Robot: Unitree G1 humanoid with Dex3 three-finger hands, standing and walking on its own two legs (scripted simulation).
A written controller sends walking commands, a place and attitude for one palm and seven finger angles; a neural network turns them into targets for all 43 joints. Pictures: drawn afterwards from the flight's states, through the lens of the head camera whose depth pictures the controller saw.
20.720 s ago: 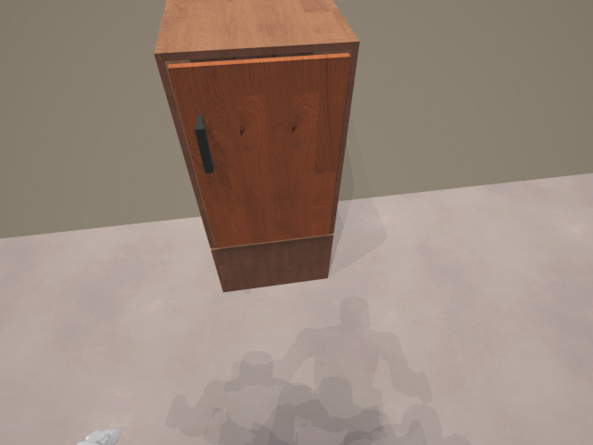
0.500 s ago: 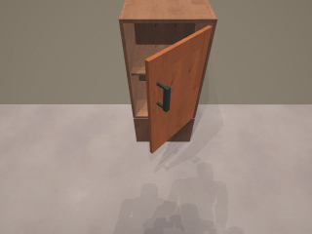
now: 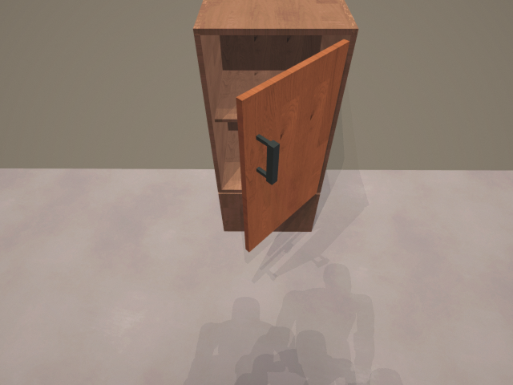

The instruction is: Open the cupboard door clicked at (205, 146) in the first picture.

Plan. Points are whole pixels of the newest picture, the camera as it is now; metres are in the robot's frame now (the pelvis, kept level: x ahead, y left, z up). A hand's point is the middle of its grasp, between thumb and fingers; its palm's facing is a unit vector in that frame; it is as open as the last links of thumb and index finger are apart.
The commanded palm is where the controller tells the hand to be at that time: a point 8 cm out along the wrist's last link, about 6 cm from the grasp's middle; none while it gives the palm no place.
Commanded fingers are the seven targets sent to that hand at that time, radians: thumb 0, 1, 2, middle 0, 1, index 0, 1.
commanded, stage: walk to a spot facing it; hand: left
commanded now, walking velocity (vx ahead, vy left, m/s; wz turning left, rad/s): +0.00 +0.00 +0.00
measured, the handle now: (266, 159) +0.61 +0.01 -0.04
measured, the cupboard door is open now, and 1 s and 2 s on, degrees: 46 46 46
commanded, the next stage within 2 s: none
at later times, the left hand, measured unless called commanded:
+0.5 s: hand out of the picture +0.09 +0.19 -0.17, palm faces -0.13 -0.96 -0.25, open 7.4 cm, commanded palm none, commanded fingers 0.00 0.90 0.90 -0.20 -0.30 -0.20 -0.30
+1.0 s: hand (186, 378) +0.17 +0.15 -0.18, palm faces -0.42 -0.89 -0.20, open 7.4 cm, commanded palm none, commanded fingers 0.00 0.90 0.90 -0.20 -0.30 -0.20 -0.30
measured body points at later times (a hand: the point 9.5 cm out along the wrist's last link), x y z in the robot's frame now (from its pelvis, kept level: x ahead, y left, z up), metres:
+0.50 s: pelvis -0.01 +0.00 -0.01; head +0.04 -0.02 +0.43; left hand +0.09 +0.24 -0.15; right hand -0.01 -0.25 -0.17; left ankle +0.03 +0.12 -0.74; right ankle -0.04 -0.09 -0.72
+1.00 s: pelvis +0.01 +0.00 -0.01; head +0.07 -0.01 +0.43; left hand +0.19 +0.19 -0.16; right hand -0.01 -0.27 -0.14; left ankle +0.06 +0.12 -0.74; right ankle -0.06 -0.10 -0.70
